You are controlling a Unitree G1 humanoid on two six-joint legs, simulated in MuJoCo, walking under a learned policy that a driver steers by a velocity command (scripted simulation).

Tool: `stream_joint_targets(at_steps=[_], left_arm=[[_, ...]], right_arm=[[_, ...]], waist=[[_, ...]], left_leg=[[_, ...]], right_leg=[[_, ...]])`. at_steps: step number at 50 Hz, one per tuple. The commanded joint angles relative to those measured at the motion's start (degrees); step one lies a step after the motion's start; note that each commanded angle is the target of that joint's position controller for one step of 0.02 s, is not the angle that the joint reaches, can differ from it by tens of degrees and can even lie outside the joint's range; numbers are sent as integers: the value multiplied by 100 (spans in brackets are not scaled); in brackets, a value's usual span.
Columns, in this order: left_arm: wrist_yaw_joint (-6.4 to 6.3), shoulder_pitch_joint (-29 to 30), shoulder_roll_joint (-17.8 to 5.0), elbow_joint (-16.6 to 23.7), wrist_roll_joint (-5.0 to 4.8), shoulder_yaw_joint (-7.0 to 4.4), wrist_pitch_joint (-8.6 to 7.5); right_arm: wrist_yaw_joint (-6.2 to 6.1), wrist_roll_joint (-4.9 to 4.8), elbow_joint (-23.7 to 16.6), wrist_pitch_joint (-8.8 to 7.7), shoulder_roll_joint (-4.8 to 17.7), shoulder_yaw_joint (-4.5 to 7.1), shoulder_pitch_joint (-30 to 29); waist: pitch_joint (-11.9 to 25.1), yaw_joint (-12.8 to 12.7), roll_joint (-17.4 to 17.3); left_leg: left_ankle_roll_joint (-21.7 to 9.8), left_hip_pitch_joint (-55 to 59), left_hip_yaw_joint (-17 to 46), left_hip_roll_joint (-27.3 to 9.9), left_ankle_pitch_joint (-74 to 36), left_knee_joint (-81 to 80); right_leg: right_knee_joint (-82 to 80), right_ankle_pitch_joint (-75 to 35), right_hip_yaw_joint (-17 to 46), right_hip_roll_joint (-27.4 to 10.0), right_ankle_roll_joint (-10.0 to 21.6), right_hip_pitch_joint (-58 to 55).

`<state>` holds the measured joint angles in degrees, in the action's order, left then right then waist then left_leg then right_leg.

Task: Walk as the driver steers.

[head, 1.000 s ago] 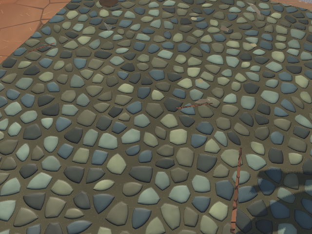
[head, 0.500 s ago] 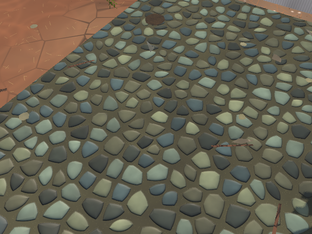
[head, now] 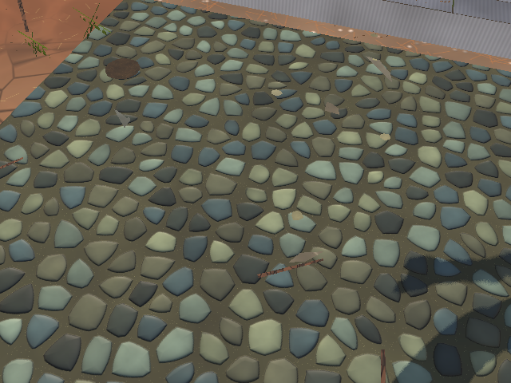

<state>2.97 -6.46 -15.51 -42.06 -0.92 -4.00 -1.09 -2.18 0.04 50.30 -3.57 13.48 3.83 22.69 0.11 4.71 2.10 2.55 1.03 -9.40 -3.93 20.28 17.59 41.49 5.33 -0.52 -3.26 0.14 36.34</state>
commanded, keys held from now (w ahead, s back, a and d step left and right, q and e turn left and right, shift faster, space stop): e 0.32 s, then no key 0.68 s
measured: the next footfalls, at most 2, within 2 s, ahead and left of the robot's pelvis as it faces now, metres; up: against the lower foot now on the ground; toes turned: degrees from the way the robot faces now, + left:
right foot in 0.08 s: +0.18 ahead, -0.13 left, +0.00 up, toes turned -5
left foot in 0.52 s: +0.23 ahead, +0.09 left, +0.00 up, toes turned -17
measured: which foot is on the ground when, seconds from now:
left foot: down 0.00-0.08, up 0.10-0.50, down 0.52-1.00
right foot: up 0.00-0.06, down 0.08-0.54, up 0.56-0.76, down 0.78-1.00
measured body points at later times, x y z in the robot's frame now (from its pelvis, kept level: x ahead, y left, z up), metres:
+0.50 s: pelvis +0.11 -0.02 -0.01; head +0.14 -0.02 +0.44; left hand +0.33 +0.20 -0.10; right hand +0.19 -0.32 -0.10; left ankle +0.19 +0.10 -0.73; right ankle +0.14 -0.13 -0.74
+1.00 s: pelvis +0.12 -0.03 -0.01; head +0.13 -0.04 +0.44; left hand +0.32 +0.16 -0.12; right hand +0.18 -0.31 -0.12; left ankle +0.19 +0.10 -0.74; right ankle +0.08 -0.15 -0.74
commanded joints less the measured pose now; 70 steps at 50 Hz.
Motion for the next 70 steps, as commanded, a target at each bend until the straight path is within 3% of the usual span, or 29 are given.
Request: stream_joint_targets(at_steps=[1,3,4,5,6,7,8,9,10,12,16,20,23,25,26,27,28,29,30,32,35,38,39,40,41,42,43,47,70], left_arm=[[99,483,-373,687,7,-82,-58],[36,-730,-804,361,55,-321,-50],[-122,-1318,-1252,277,58,-470,-9],[-224,-1139,-1917,452,170,-491,-19],[-190,-1343,-1617,612,159,-420,-33],[-164,-1018,-1310,614,134,-341,-67],[-181,-667,-1038,605,25,-274,-67],[-211,-353,-878,669,0,-223,-37],[-225,-160,-840,731,52,-201,-14],[-240,3,-903,802,159,-229,-13],[-366,-64,-1031,828,82,-284,52],[-438,-36,-919,858,86,-229,181],[-402,-178,-828,808,121,-168,228],[-394,-165,-656,787,90,-67,257],[-395,-436,-487,716,105,-4,242],[-387,-737,-264,734,190,62,201],[-380,-547,-445,872,127,-6,146],[-387,-397,-781,837,153,-92,122],[-378,-281,-825,801,116,-140,142],[-378,-384,-625,667,135,-125,260],[-332,-395,-148,569,74,23,282],[-301,-438,-209,477,115,14,276],[-319,-400,-442,559,178,-18,282],[-355,-358,-756,597,181,-77,297],[-321,-332,-581,455,169,-60,294],[-291,-260,-352,509,182,-6,265],[-297,-271,-303,456,216,22,226],[-338,-399,-339,349,181,43,92],[-420,-688,-124,-479,121,101,34]], right_arm=[[-51,-126,-337,24,1289,313,-275],[-66,-187,-421,34,1247,306,-397],[-30,-48,-498,-29,1082,247,-233],[55,237,-790,-137,311,-15,331],[107,44,-699,-214,815,58,195],[95,-151,-862,-184,994,114,-386],[17,-103,-906,-132,934,90,-608],[-78,18,-876,-51,975,118,-708],[-114,53,-909,45,1037,160,-641],[-120,89,-944,148,867,136,-495],[-134,122,-1088,210,719,61,-786],[-51,55,-1211,249,711,23,-1117],[18,29,-1318,186,719,20,-1224],[81,47,-1300,118,611,13,-1049],[94,132,-1351,92,776,41,-1037],[64,253,-1466,98,1244,119,-1049],[90,358,-1353,120,1116,97,-1204],[103,308,-1473,99,847,29,-1385],[92,227,-1468,97,829,37,-1421],[74,80,-1478,109,920,60,-1541],[104,66,-1414,218,772,27,-1503],[144,5,-1303,250,617,-27,-1195],[171,52,-1294,202,560,-55,-1084],[227,142,-1304,134,579,-55,-880],[229,176,-1293,108,422,-96,-923],[215,161,-1284,114,626,-56,-1247],[193,134,-1297,133,596,-45,-1372],[110,94,-1222,207,514,-40,-1260],[-72,26,-175,270,486,40,-791]], waist=[[-246,-233,-1096],[449,-849,-782],[908,-1097,-61],[1710,-471,1523],[2851,-953,815],[2099,-945,534],[1389,-773,191],[999,-620,-11],[813,-410,53],[749,-215,200],[899,-287,276],[772,-446,484],[698,-546,576],[661,-356,530],[640,-397,314],[729,-686,-840],[483,-784,-1854],[471,-621,-1584],[472,-554,-1387],[403,-568,-1119],[470,-533,-1134],[554,-529,-1163],[598,-449,-852],[572,-191,-210],[564,-172,451],[290,-361,222],[218,-374,128],[69,-374,124],[-104,-414,-163]], left_leg=[[-734,-543,183,-1159,-4199,424],[-446,-768,-55,-845,-4815,2072],[-59,-2001,-109,-551,-3167,3645],[335,-4003,273,411,2116,5924],[261,-3880,1544,448,2056,6632],[145,-4291,1520,264,1449,6638],[72,-4432,1403,57,933,6210],[68,-4202,1416,-83,588,5824],[40,-3753,1452,-131,414,5517],[39,-3259,1338,10,234,5008],[163,-3197,1417,205,-156,3906],[173,-2852,1388,240,-510,3072],[85,-2456,1286,288,-311,2399],[-102,-1685,1149,340,-925,1115],[-266,-1202,1473,-32,-1387,656],[-727,-818,2518,-1107,-2414,417],[-1505,-1417,3328,-1608,-2535,124],[-1689,-1566,3336,-1589,-2337,42],[-1571,-1423,3108,-1400,-2258,122],[-1403,-1364,2699,-1170,-2573,300],[-1224,-1339,2045,-721,-3136,580],[-894,-1343,1863,-461,-2425,786],[-631,-1571,1798,-351,-1816,900],[-415,-1827,1504,-20,-1266,1090],[-196,-1466,1179,169,-910,1013],[-102,-1400,1140,178,-922,1128],[-114,-1369,1129,165,-1036,1154],[-158,-1304,1169,147,-1235,1163],[-32,-1190,1139,149,-1451,1012]], right_leg=[[-408,326,-474,309,209,-717],[-1132,-240,-616,779,533,-2309],[-1200,-2032,289,208,858,-3803],[-1080,-4163,3092,-1668,2105,-5402],[-1659,-3190,3910,-1966,2512,-5296],[-1813,-2411,3143,-1610,2237,-4784],[-1919,-1705,2561,-1248,1880,-3991],[-2064,-1389,2271,-1021,1667,-3187],[-2212,-1300,2067,-857,1598,-2460],[-2317,-1515,1829,-659,1592,-1754],[-2261,-983,1932,-545,1529,-1698],[-2316,531,2069,-442,1336,-1513],[-2081,468,2261,-491,1286,-1661],[-1734,321,2211,-328,1035,-1618],[-1483,640,2078,-103,724,-1428],[-505,1753,1421,509,335,-1060],[-207,2392,733,782,102,-890],[342,2463,766,561,-69,-1087],[622,2357,683,564,-151,-995],[932,2295,602,411,-336,-983],[-118,1896,238,408,-394,-1606],[-1708,344,174,414,-249,-2502],[-1679,-293,553,81,-117,-2810],[-1422,-858,830,-222,119,-2902],[-1518,238,862,-176,331,-2311],[-1661,680,859,-68,329,-2034],[-1716,796,846,-63,266,-1927],[-1684,699,764,11,170,-1858],[-1719,456,555,197,162,-2070]])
